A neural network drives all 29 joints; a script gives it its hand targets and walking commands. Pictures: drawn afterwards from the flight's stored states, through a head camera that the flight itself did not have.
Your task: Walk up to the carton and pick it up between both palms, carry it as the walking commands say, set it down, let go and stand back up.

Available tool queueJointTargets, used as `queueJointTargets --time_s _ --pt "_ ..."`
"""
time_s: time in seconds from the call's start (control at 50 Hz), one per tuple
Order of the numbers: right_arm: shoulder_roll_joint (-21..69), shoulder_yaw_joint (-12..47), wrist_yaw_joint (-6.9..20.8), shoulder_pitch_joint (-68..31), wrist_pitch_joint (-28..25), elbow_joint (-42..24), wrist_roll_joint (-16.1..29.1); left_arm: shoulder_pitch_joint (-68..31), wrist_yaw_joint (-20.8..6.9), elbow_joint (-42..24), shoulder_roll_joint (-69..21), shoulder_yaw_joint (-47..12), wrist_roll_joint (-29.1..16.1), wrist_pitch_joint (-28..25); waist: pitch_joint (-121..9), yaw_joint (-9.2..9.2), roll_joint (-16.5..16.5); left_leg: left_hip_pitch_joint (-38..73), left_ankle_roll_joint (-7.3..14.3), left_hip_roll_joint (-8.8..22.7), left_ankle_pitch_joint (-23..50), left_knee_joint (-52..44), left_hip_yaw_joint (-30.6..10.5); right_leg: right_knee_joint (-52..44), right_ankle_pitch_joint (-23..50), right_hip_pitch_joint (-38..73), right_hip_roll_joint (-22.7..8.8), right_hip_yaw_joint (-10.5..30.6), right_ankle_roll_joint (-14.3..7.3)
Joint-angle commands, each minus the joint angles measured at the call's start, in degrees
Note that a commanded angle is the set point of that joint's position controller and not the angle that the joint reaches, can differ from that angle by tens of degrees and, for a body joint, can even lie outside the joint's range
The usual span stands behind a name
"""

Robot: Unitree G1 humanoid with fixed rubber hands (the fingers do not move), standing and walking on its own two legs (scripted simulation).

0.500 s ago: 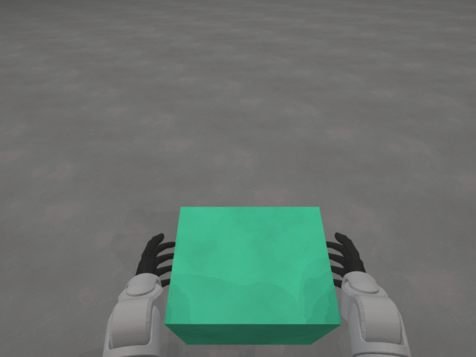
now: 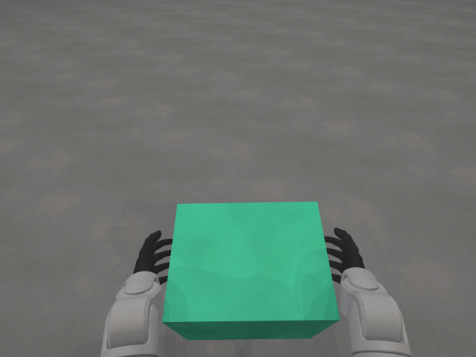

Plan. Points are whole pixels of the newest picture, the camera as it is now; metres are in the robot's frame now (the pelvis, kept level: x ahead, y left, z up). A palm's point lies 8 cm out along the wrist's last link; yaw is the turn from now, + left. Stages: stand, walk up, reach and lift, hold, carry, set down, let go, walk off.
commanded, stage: carry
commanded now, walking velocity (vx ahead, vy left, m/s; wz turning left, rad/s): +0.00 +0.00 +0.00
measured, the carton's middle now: (247, 275) +0.31 +0.00 -0.04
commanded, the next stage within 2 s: hold in 0.34 s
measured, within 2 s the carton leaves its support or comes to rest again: neither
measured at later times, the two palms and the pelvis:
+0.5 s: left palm (146, 280) +0.27 +0.17 +0.04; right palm (346, 276) +0.27 -0.16 +0.03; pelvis +0.00 +0.00 +0.01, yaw +0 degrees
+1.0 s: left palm (144, 268) +0.28 +0.16 +0.06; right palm (350, 259) +0.28 -0.17 +0.06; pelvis -0.02 +0.01 +0.00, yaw -1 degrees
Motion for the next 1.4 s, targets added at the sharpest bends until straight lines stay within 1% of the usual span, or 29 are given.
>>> queueJointTargets --time_s 0.0,0.06,0.08,0.2,0.24,0.32,0.34,0.36,0.38,0.42,0.44,0.48,0.54,0.56,0.6,0.64,0.72,0.78,0.8,0.92,0.94,0.96,1.0,1.04,1.06,1.08,1.2,1.22,1.38 --pt "40.03 31.16 14.46 -25.76 -0.96 -3.13 13.97 -26.41 -13.75 -5.05 -39.68 -31.17 -14.70 -0.32 -13.27 0.26 -1.35 10.25 1.68 5.51 3.29 -4.50 -6.79 -7.17 9.61 -1.57 -8.15 6.57 -1.14" --pt "38.27 27.66 14.76 -24.79 -1.77 1.22 10.93 -27.55 -14.06 -2.38 -38.13 -29.37 -12.58 -1.36 -12.82 0.28 0.36 10.53 1.12 5.68 4.78 -4.62 -6.88 -6.73 11.42 -1.97 -8.32 7.09 -1.01" --pt "40.61 34.79 14.56 -27.61 -1.11 -11.27 16.91 -29.71 -13.88 -14.35 -40.25 -34.84 -18.27 -0.52 -14.39 0.50 0.10 11.46 1.47 6.07 5.42 -4.11 -7.15 -6.57 12.36 -0.88 -8.42 6.67 -1.05" --pt "40.48 30.31 14.86 -26.73 -0.60 -2.30 13.41 -27.59 -14.44 -4.98 -40.00 -30.85 -14.42 0.40 -14.25 0.59 -2.96 10.68 2.17 5.98 5.93 -4.22 -7.56 -5.45 11.28 -1.12 -7.54 5.91 -1.21" --pt "39.56 33.53 14.67 -28.69 -0.78 -10.67 16.24 -26.78 -14.27 -9.50 -40.68 -33.55 -16.60 0.68 -13.81 0.91 -0.15 12.08 1.58 5.78 6.23 -3.52 -7.24 -5.67 11.84 -3.00 -7.60 6.82 -1.73" --pt "41.87 33.95 15.11 -28.05 0.40 -8.06 16.50 -27.01 -14.80 -8.06 -42.47 -34.27 -17.18 1.80 -14.24 0.91 -0.56 12.23 2.44 6.64 5.32 -4.48 -7.92 -4.97 7.95 -2.69 -6.90 5.94 -1.46" --pt "38.99 26.11 15.84 -27.49 -3.88 8.47 10.90 -24.37 -13.99 5.84 -43.30 -27.57 -11.87 -0.83 -6.00 -0.38 -4.48 25.13 0.10 -3.64 10.59 -5.48 -13.53 -11.47 10.66 -6.31 1.16 9.95 -0.44" --pt "38.31 26.48 15.60 -29.33 -5.70 5.29 11.02 -29.94 -14.22 0.96 -43.03 -30.13 -13.44 -2.95 -7.62 -1.86 -1.85 26.58 -0.43 -3.44 12.73 -5.20 -13.64 -10.89 13.26 -4.39 1.06 10.30 -0.24" --pt "38.94 27.60 16.12 -29.24 -6.78 5.65 11.16 -28.61 -13.26 1.81 -44.46 -29.10 -11.50 -3.73 -9.15 -0.09 1.04 28.22 -1.38 -3.54 15.64 -5.72 -14.33 -10.83 15.79 -3.09 1.06 10.52 -0.56" --pt "41.54 36.50 17.24 -33.43 -9.18 -2.91 14.59 -25.48 -13.66 -2.25 -45.61 -31.80 -12.26 -5.75 -15.80 1.55 -1.25 30.71 -1.02 -4.29 22.71 -4.61 -13.56 -10.18 22.44 -0.19 1.51 9.95 0.17" --pt "43.99 38.29 17.61 -36.87 -9.84 -5.07 16.10 -30.12 -14.37 -4.05 -49.29 -35.04 -15.08 -5.99 -18.70 -0.51 -3.49 31.03 -0.73 -4.88 23.84 -4.64 -13.98 -9.47 24.72 0.29 1.47 10.22 1.57" --pt "46.90 38.33 18.02 -36.22 -10.39 -2.89 16.21 -32.16 -15.05 -4.46 -49.70 -35.22 -14.51 -7.16 -23.52 0.47 -2.37 32.39 -0.89 -5.16 27.52 -4.01 -13.56 -9.45 29.35 3.95 1.08 10.37 2.11" --pt "46.87 36.37 17.44 -31.61 -9.96 0.85 15.24 -30.05 -15.63 -2.21 -47.34 -34.81 -13.67 -6.98 -17.54 -0.56 -1.48 28.72 -0.46 -4.97 24.68 -5.75 -12.76 -10.64 30.20 4.97 -0.19 10.94 2.48" --pt "46.10 34.55 17.87 -30.35 -10.26 4.06 13.95 -32.96 -15.37 -3.51 -46.20 -33.44 -12.56 -6.97 -16.85 0.92 3.18 28.22 -1.47 -4.84 21.07 -6.43 -12.32 -11.57 23.61 4.28 -0.36 11.21 1.44" --pt "45.08 30.63 17.95 -29.93 -9.01 10.42 10.50 -31.46 -16.01 3.64 -45.40 -31.44 -11.48 -5.64 -9.16 -0.34 -0.90 27.17 -0.54 -5.40 13.51 -7.69 -12.35 -13.09 15.47 2.15 -0.08 9.75 1.69" --pt "44.68 30.22 18.81 -32.34 -9.18 14.00 9.68 -32.40 -15.98 7.24 -45.39 -28.65 -9.59 -5.16 -5.57 2.13 0.11 27.27 -1.00 -5.35 7.35 -8.72 -11.88 -14.75 8.55 -0.77 0.19 9.68 0.98" --pt "45.82 24.36 19.93 -42.50 -9.72 21.91 8.19 -43.78 -18.61 16.31 -46.10 -25.05 -9.51 -4.89 2.56 0.24 -0.51 22.53 0.06 -6.54 -6.35 -8.42 -10.36 -15.90 -6.38 -3.93 -0.89 9.92 0.41" --pt "47.35 26.11 21.66 -53.27 -11.14 20.11 8.72 -49.18 -19.45 15.61 -51.45 -23.73 -10.32 -5.92 -1.80 1.27 -2.17 23.45 -0.33 -5.78 -4.51 -8.42 -11.38 -14.57 -5.45 -2.92 -0.23 9.16 0.46" --pt "47.81 22.93 21.46 -53.87 -11.46 22.54 7.28 -52.56 -20.12 18.53 -51.86 -24.65 -10.60 -6.17 -2.32 -0.60 -0.02 23.61 -0.44 -5.95 -5.22 -8.29 -11.01 -14.79 -5.75 -4.08 -0.79 9.17 0.44" --pt "52.03 25.44 23.08 -56.69 -12.19 19.47 8.69 -52.95 -20.55 15.72 -57.27 -26.78 -12.25 -6.77 -11.16 -1.13 -6.70 27.89 -0.93 -4.63 -0.50 -7.94 -13.68 -13.19 -1.27 -2.48 -0.13 8.18 0.80" --pt "51.36 22.81 23.40 -54.41 -11.97 24.37 7.88 -53.96 -20.22 16.47 -55.51 -26.28 -11.19 -6.53 -8.96 -1.43 -1.44 26.12 -0.88 -4.24 -3.28 -9.14 -13.63 -12.34 -1.62 -3.12 -0.69 8.39 0.28" --pt "51.31 23.43 24.00 -53.78 -11.72 24.57 7.95 -51.18 -19.89 18.68 -55.84 -24.19 -10.02 -6.34 -8.62 0.57 -3.01 25.52 -0.81 -4.25 -4.46 -9.06 -13.65 -12.84 -2.20 -2.02 -0.83 8.65 0.34" --pt "50.49 21.49 24.85 -51.25 -11.39 24.46 6.90 -48.75 -19.40 18.16 -57.27 -24.28 -8.94 -5.83 -9.44 -1.06 -2.70 26.20 -1.39 -3.18 -0.79 -10.08 -14.74 -12.48 2.14 -1.49 -0.05 7.36 0.06" --pt "51.19 21.39 25.78 -49.38 -11.39 28.09 7.36 -47.73 -18.72 17.80 -57.02 -22.51 -7.98 -6.05 -9.67 0.26 -1.35 26.66 -1.74 -2.58 1.58 -10.62 -14.60 -12.74 3.90 -0.97 -0.27 7.88 0.22" --pt "52.95 24.21 26.07 -51.04 -11.90 25.02 9.20 -46.60 -18.56 17.03 -57.92 -22.33 -7.78 -6.39 -10.99 3.29 -0.93 26.70 -1.58 -3.21 2.86 -10.20 -13.79 -12.95 5.04 -0.15 -0.68 8.56 0.05" --pt "52.46 22.70 26.05 -47.95 -11.44 25.67 8.24 -47.83 -19.00 15.64 -57.60 -24.15 -9.51 -5.99 -11.09 -0.52 -4.27 28.85 -1.74 -3.23 6.14 -9.56 -13.72 -14.11 6.75 -1.23 -0.41 8.15 0.38" --pt "51.39 28.43 24.52 -44.44 -12.02 14.24 12.02 -39.17 -18.24 9.42 -60.25 -28.99 -10.09 -4.93 -15.87 1.51 1.83 32.26 -3.50 -2.78 23.73 -8.65 -13.99 -14.88 16.13 -0.02 -0.02 9.75 -0.39" --pt "56.26 28.92 25.47 -41.82 -10.73 13.35 13.82 -35.31 -17.87 10.68 -55.82 -28.06 -9.62 -6.08 -16.78 8.92 2.72 35.62 -2.17 -2.96 27.85 -8.44 -12.35 -13.76 17.33 1.78 1.17 7.64 -1.52" --pt "46.89 18.70 24.55 -37.86 -12.36 25.90 6.14 -33.81 -19.88 21.37 -54.68 -21.41 -8.07 -6.78 -2.10 2.86 2.91 28.91 -2.06 -2.81 8.89 -10.55 -13.07 -15.45 5.13 -6.26 0.38 7.52 -2.41"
